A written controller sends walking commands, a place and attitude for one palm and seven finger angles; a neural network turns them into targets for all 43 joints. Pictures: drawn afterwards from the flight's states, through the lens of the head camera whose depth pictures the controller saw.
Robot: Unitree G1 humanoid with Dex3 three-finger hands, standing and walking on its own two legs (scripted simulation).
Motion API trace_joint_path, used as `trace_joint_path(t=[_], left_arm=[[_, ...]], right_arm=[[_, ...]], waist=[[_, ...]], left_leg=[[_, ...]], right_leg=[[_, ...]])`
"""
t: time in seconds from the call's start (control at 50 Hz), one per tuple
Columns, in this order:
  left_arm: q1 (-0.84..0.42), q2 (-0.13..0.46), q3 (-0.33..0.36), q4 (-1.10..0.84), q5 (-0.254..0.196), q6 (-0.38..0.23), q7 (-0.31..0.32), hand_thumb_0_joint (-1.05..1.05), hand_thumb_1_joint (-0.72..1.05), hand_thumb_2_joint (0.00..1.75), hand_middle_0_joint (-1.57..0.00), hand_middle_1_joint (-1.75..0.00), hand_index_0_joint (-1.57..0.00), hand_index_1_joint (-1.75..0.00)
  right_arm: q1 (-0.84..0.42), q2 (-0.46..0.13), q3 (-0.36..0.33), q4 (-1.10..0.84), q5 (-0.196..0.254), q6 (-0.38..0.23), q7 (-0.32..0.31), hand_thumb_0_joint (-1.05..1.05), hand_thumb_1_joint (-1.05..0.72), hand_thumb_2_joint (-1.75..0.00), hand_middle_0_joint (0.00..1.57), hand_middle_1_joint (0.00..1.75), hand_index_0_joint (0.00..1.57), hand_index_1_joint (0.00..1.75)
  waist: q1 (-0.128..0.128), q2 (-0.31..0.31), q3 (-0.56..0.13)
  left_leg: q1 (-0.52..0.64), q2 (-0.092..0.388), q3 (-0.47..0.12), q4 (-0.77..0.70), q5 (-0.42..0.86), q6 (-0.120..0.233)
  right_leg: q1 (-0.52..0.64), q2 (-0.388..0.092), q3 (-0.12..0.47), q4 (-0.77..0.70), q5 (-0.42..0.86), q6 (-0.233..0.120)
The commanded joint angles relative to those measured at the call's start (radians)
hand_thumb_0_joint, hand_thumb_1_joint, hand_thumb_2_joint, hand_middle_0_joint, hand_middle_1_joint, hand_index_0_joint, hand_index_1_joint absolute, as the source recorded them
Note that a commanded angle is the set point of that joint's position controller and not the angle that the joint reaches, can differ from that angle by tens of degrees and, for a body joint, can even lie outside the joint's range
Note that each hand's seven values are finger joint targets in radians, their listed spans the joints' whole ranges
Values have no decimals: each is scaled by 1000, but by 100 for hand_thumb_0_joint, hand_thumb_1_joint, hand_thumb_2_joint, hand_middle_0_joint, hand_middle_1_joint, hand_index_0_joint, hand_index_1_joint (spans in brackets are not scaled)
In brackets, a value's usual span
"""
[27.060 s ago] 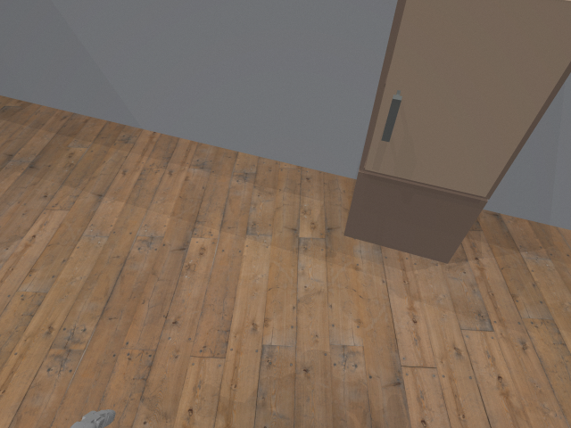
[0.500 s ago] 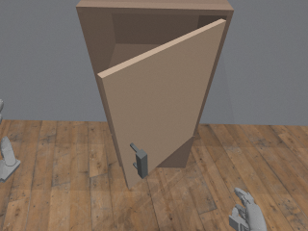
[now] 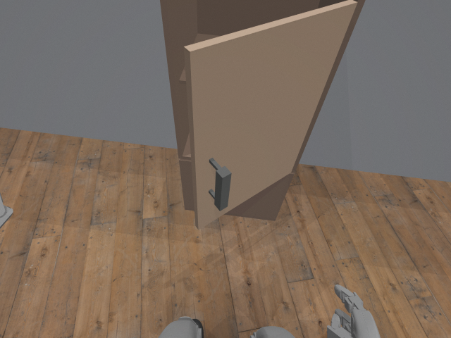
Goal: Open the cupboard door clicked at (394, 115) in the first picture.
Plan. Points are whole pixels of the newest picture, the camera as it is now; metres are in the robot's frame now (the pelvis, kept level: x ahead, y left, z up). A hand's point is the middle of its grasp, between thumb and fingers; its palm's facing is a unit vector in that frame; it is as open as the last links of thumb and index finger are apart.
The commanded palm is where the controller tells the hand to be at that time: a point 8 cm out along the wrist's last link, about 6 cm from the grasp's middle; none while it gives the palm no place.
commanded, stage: stop stepping back and stand still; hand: left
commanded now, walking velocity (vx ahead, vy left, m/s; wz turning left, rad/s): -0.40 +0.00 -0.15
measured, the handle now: (217, 184) +0.47 +0.05 -0.08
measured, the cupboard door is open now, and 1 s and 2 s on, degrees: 43 43 43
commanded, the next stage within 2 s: let the arm hang, fingers relaxed in 0.82 s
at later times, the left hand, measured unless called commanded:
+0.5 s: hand (47, 270) +0.16 +0.21 +0.18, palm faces +0.35 -0.82 -0.45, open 7.4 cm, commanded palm +0.09 +0.24 +0.19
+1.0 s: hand (73, 320) +0.13 +0.21 +0.08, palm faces +0.15 -0.85 -0.51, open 7.4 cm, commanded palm none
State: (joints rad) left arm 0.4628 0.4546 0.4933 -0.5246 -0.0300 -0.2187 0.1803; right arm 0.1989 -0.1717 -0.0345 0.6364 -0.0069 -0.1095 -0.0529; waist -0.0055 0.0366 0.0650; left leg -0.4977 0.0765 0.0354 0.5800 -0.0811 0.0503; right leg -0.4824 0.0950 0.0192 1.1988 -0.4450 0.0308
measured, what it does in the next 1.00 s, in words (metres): walks backwards: right foot, then left foot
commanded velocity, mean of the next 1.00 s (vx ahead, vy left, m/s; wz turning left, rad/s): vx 0.11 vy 0.07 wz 0.00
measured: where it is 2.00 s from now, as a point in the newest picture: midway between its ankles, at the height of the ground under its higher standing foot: outside the picture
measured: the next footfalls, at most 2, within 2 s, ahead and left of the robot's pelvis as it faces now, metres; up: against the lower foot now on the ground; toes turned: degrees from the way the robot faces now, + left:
right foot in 0.18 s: -0.18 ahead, -0.11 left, +0.00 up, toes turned -5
left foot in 0.34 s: +0.02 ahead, +0.07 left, +0.00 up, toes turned -4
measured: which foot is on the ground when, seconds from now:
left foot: down 0.00-0.18, up 0.20-0.32, down 0.34-0.56, up 0.58-0.90, down 0.92-1.00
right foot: up 0.00-0.16, down 0.18-0.38, up 0.40-0.52, down 0.54-1.00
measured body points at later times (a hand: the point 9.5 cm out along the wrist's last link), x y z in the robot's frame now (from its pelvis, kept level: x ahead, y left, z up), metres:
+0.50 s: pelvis -0.10 -0.03 +0.01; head -0.11 -0.03 +0.46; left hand +0.14 +0.25 +0.20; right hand +0.01 -0.30 -0.08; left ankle -0.02 +0.07 -0.72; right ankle -0.14 -0.12 -0.71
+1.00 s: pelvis -0.11 -0.02 +0.01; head -0.11 -0.05 +0.46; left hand +0.12 +0.25 +0.11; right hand +0.01 -0.30 -0.10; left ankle -0.10 +0.10 -0.72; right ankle -0.11 -0.11 -0.72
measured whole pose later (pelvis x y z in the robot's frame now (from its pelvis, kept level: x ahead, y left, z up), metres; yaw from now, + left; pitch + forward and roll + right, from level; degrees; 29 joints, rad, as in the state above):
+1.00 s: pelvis -0.11 -0.02 +0.01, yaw -6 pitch +1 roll +1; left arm 0.37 0.36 0.23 -0.05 0.03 -0.13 0.07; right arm 0.19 -0.30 -0.04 0.74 -0.02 -0.10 -0.01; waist 0.02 0.06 -0.01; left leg -0.27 0.01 0.05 0.54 -0.29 0.00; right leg -0.31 -0.02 -0.10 0.57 -0.28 -0.04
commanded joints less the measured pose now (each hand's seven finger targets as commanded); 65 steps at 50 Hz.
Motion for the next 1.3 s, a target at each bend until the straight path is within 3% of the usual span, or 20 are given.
trace_joint_path(t=[0.0,0.1,0.16,0.18,0.26,0.3,0.34,0.38,0.44,0.5,0.52,0.56,0.58,0.68,0.8,0.88,0.9,1.06,1.18,1.28], left_arm=[[47,94,52,-257,-32,-38,24,0,90,90,-20,-30,-20,-30],[-27,132,48,-269,-30,-57,7,0,90,90,-20,-30,-20,-30],[-33,281,144,-286,-20,-84,12,0,90,90,-20,-30,-20,-30],[-17,323,201,-284,-19,-91,24,0,90,90,-20,-30,-20,-30],[83,185,131,-178,-25,-46,12,0,90,90,-20,-30,-20,-30],[62,155,98,-106,-32,-36,8,0,90,90,-20,-30,-20,-30],[-13,133,47,-67,-32,-24,0,0,90,90,-20,-30,-20,-30],[-42,133,29,-11,-15,-13,1,0,90,90,-20,-30,-20,-30],[5,124,31,-53,-2,-4,-2,0,90,90,-20,-30,-20,-30],[73,136,36,-112,8,-8,-1,0,90,90,-20,-30,-20,-30],[79,183,76,-145,12,-17,3,0,90,90,-20,-30,-20,-30],[45,213,92,-188,17,-26,5,0,90,90,-20,-30,-20,-30],[-5,200,83,-200,17,-41,5,0,90,90,-20,-30,-20,-30],[-17,168,84,-25,19,-85,-5,0,90,90,-20,-30,-20,-30],[24,104,16,31,12,-72,9,0,90,90,-20,-30,-20,-30],[29,120,30,-98,4,-70,14,0,90,90,-20,-30,-20,-30],[-24,-51,-378,669,102,107,-145,0,90,90,-20,-30,-20,-30],[-178,-69,-423,967,62,201,-176,0,90,90,-20,-30,-20,-30],[-183,-110,-458,1283,52,225,-164,0,90,90,-20,-30,-20,-30],[-163,-140,-456,1430,53,224,-163,0,90,90,-20,-30,-20,-30]], right_arm=[[-115,-147,-42,-140,7,-75,15,0,-90,-90,20,30,20,30],[-92,-147,-18,-126,-3,-98,4,0,-90,-90,20,30,20,30],[-102,-123,-4,-117,-1,-65,6,0,-90,-90,20,30,20,30],[-102,-126,4,-135,-4,-59,6,0,-90,-90,20,30,20,30],[-102,-119,14,-166,24,-45,-14,0,-90,-90,20,30,20,30],[-78,-138,15,-130,23,-52,-28,0,-90,-90,20,30,20,30],[-23,-184,-5,-121,28,-49,-24,0,-90,-90,20,30,20,30],[-41,-182,-15,-119,12,-58,-17,0,-90,-90,20,30,20,30],[-81,-164,-9,-133,8,-64,-22,0,-90,-90,20,30,20,30],[-101,-162,-8,-170,14,-49,-28,0,-90,-90,20,30,20,30],[-94,-155,-14,-180,10,-42,-30,0,-90,-90,20,30,20,30],[-103,-146,-25,-185,3,-30,-24,0,-90,-90,20,30,20,30],[-87,-166,-31,-156,-10,-34,-21,0,-90,-90,20,30,20,30],[-30,-137,-11,-115,-8,-36,-30,0,-90,-90,20,30,20,30],[-46,-145,-22,-126,4,-70,-29,0,-90,-90,20,30,20,30],[-47,-162,-29,-148,6,-68,-21,0,-90,-90,20,30,20,30],[-59,-341,-53,104,-16,-74,79,0,-90,-90,20,30,20,30],[-14,-215,-1,82,-23,71,53,0,-90,-90,20,30,20,30],[-64,-170,28,202,-22,98,45,0,-90,-90,20,30,20,30],[-5,-145,16,277,-22,114,37,0,-90,-90,20,30,20,30]], waist=[[7,208,-201],[12,202,-193],[25,-195,-169],[31,-164,-196],[2,-173,-209],[-35,-26,-253],[-44,57,-270],[-13,77,-161],[-2,114,-66],[4,145,-46],[8,49,-61],[20,-273,-34],[-4,-201,14],[-29,-62,-79],[22,-212,-102],[11,-126,-180],[-31,-36,-118],[0,-251,-176],[21,121,-85],[17,189,-44]], left_leg=[[62,211,-159,-399,-440,48],[201,93,-35,-329,-418,-80],[198,-58,15,307,-225,-95],[56,-49,-1,405,-266,-85],[72,-96,60,78,-157,-40],[369,-113,78,-112,87,-5],[565,107,-169,-61,455,117],[430,241,-365,-219,248,173],[51,156,-216,-379,-392,95],[-190,52,-69,-309,-621,15],[-205,-4,-22,-164,-596,-12],[-142,-106,2,456,-445,-55],[-121,-88,-58,598,-352,-65],[-32,-39,-13,403,-172,-64],[149,-71,59,-9,-245,-29],[307,-20,-8,-213,-72,-8],[232,38,-105,-16,292,7],[247,-3,-71,-60,78,-16],[203,20,-104,-231,-111,-11],[157,28,-129,-317,-348,-15]], right_leg=[[186,-16,-85,-178,-95,-17],[281,-16,-121,-825,-117,-75],[56,-409,324,-1038,189,-196],[179,-452,291,-978,484,-210],[439,-295,93,-694,1003,-126],[317,-217,22,-561,949,-40],[95,-113,-21,-332,434,38],[-3,-86,-1,-275,-126,6],[286,-110,-61,-442,-63,-24],[508,-97,-107,-625,35,-44],[495,-147,-26,-715,-43,-70],[145,-484,579,-1106,-488,-214],[34,-495,592,-1145,-477,-204],[194,-338,176,-977,68,-143],[320,-334,169,-938,228,-101],[368,-237,97,-806,351,-47],[203,-260,-1,-609,628,-48],[283,-254,52,-695,524,-91],[316,-188,10,-769,246,-49],[338,-177,-26,-808,220,-58]])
